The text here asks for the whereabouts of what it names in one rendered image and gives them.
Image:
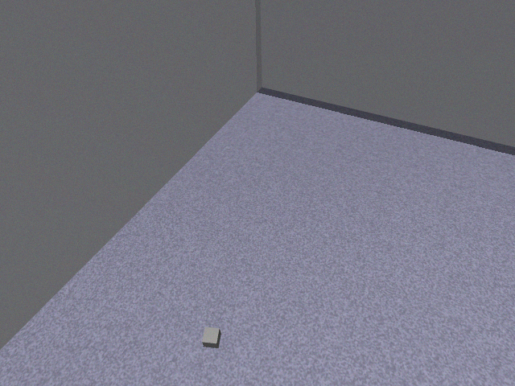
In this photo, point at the cube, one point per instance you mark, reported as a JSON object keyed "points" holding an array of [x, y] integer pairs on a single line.
{"points": [[211, 337]]}

